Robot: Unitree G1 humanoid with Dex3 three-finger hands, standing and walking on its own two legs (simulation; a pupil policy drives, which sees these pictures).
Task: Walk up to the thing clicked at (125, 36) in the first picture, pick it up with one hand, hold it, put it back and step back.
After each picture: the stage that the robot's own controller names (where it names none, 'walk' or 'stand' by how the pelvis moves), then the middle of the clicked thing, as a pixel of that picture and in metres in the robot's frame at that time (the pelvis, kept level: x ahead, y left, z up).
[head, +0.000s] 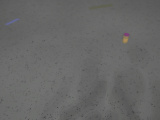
stand; (125, 38) +1.56 -0.54 -0.72
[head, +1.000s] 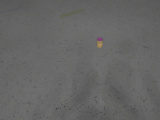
walk; (99, 42) +1.51 -0.10 -0.70
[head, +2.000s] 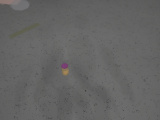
walk; (65, 69) +1.02 +0.21 -0.71
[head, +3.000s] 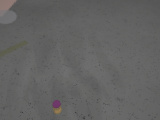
walk; (57, 107) +0.63 +0.19 -0.70
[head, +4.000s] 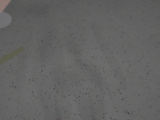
stand; out of the picture +0.43 +0.19 -0.70
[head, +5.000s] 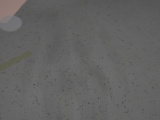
stand; out of the picture +0.40 +0.17 -0.71
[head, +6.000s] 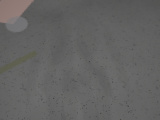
stand; out of the picture +0.43 +0.16 -0.72
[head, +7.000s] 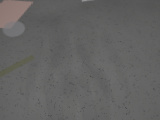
stand; out of the picture +0.42 +0.18 -0.73
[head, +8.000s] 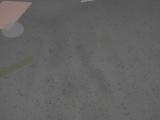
stand; out of the picture +0.42 +0.19 -0.73
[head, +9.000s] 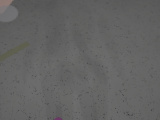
go down; out of the picture +0.43 +0.19 -0.71
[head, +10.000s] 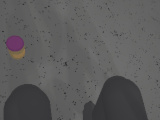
go down; (16, 48) +0.51 +0.21 -0.29
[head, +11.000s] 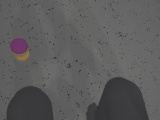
close in; (20, 50) +0.51 +0.20 -0.29
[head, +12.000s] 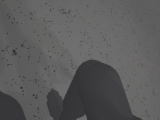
close in; out of the picture +0.50 +0.26 -0.23
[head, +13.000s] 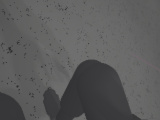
close; out of the picture +0.49 +0.26 -0.24
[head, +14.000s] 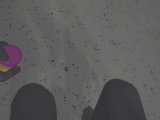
lift; (8, 59) +0.41 +0.24 -0.12
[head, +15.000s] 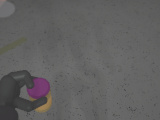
hold; (40, 95) +0.33 +0.15 +0.01
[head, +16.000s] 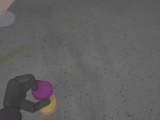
hold; (45, 98) +0.33 +0.14 +0.00
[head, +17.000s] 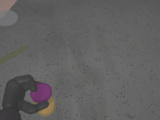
crouch; (43, 100) +0.32 +0.15 -0.01
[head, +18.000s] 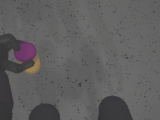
crouch; (28, 59) +0.45 +0.16 -0.08
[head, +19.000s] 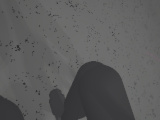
lower; out of the picture +0.48 +0.25 -0.23
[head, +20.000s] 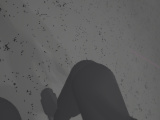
lower; out of the picture +0.48 +0.26 -0.24
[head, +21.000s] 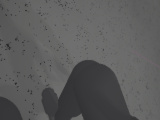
lower; out of the picture +0.48 +0.26 -0.24
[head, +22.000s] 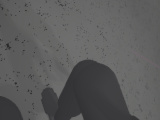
lower; out of the picture +0.48 +0.26 -0.24
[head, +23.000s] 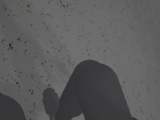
loosen; out of the picture +0.48 +0.24 -0.24
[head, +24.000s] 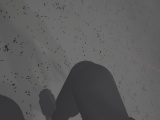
withdraw; out of the picture +0.47 +0.23 -0.25
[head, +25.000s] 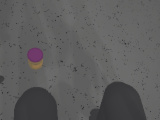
walk; (35, 59) +0.49 +0.17 -0.30
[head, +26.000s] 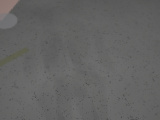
stand; out of the picture +0.40 +0.13 -0.65
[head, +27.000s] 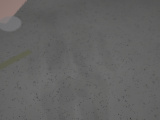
stand; out of the picture +0.42 +0.14 -0.67
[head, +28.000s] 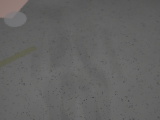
stand; out of the picture +0.41 +0.13 -0.68
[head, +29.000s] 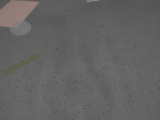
walk; out of the picture +0.43 +0.14 -0.72
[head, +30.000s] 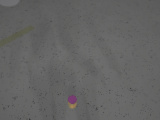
walk; (72, 102) +0.55 +0.06 -0.70
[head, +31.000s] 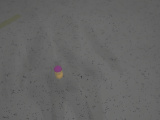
walk; (58, 72) +0.81 +0.24 -0.68
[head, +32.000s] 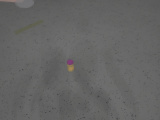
stand; (70, 65) +1.08 +0.16 -0.70
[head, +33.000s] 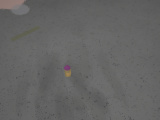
stand; (67, 71) +1.07 +0.17 -0.72
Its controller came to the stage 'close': yes
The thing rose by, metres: 0.72
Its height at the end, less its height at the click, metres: +0.00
